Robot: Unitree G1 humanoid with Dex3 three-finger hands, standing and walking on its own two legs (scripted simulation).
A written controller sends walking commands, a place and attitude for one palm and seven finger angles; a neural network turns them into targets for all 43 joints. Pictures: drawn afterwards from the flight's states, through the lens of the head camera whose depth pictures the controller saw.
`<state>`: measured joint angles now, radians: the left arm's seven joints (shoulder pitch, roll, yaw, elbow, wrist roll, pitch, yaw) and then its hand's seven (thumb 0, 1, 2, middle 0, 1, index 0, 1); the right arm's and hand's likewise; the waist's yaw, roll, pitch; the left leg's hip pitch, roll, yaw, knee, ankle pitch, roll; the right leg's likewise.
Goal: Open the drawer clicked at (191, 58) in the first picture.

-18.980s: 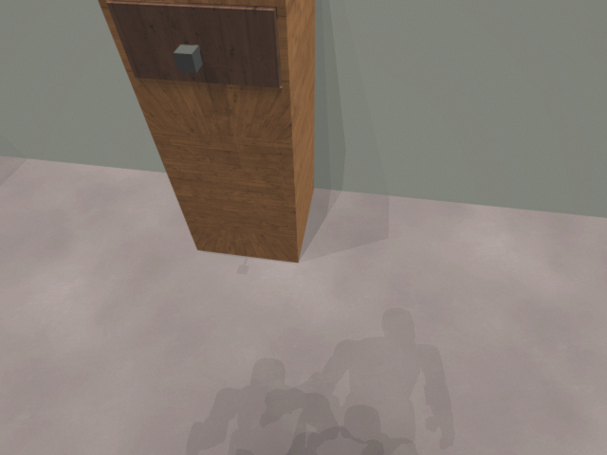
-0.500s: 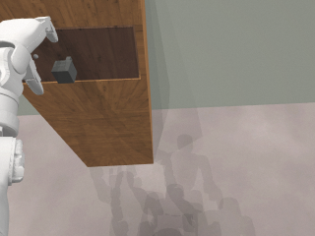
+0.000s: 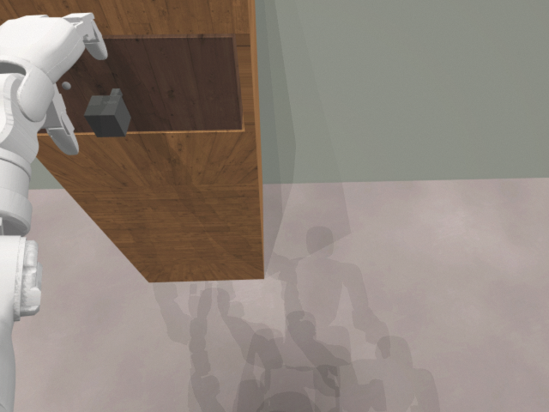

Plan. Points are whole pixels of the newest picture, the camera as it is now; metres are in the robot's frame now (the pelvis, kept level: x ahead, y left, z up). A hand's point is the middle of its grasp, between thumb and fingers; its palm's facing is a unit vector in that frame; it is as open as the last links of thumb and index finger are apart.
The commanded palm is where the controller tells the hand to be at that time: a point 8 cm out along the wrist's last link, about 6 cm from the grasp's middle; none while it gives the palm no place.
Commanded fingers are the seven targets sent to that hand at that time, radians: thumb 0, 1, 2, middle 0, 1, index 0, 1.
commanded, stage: re-aim the fingers above the handle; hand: left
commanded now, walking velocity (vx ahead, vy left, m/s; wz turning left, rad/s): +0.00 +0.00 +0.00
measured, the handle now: (111, 107) +0.55 +0.24 +0.11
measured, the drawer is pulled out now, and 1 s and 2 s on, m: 0.00 0.00 0.00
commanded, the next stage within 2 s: lower the fingers behind the handle in 1.78 s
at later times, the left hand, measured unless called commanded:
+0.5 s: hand (53, 89) +0.50 +0.27 +0.18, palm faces +0.01 +0.01 -1.00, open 13.9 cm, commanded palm +0.48 +0.27 +0.24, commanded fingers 0.00 -0.50 0.30 -0.30 -1.20 -0.30 -1.20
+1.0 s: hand (27, 92) +0.49 +0.31 +0.18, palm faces -0.07 +0.03 -1.00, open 13.9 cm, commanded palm +0.49 +0.28 +0.24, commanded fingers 0.00 -0.50 0.30 -0.30 -1.20 -0.30 -1.20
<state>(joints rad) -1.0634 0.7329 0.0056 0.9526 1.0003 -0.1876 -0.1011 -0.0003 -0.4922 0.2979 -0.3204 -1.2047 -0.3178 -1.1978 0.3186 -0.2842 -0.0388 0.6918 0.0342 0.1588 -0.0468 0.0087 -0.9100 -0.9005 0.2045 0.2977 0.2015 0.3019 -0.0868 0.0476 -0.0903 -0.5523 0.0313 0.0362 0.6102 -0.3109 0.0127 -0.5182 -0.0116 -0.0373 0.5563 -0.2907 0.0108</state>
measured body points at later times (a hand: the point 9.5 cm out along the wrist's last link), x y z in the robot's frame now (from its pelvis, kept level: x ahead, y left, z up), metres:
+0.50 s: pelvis +0.00 +0.01 +0.00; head +0.08 +0.00 +0.44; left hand +0.49 +0.27 +0.24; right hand +0.05 -0.27 -0.13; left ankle -0.02 +0.11 -0.73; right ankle -0.02 -0.13 -0.73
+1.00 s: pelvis +0.00 +0.00 +0.00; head +0.09 -0.01 +0.44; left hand +0.49 +0.30 +0.24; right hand +0.01 -0.27 -0.14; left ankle -0.02 +0.11 -0.73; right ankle -0.02 -0.13 -0.73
